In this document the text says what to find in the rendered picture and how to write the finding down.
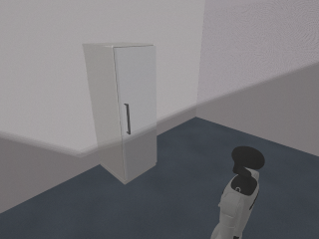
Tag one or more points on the fridge door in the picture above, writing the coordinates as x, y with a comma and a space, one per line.
136, 72

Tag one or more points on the robot right upper arm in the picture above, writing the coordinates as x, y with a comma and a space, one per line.
254, 173

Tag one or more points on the robot left upper arm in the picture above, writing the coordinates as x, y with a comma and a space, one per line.
230, 209

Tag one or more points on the handle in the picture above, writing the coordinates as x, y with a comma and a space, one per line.
128, 119

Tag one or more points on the robot head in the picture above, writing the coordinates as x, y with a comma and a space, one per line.
245, 156

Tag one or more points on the humanoid robot torso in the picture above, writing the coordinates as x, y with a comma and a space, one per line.
247, 203

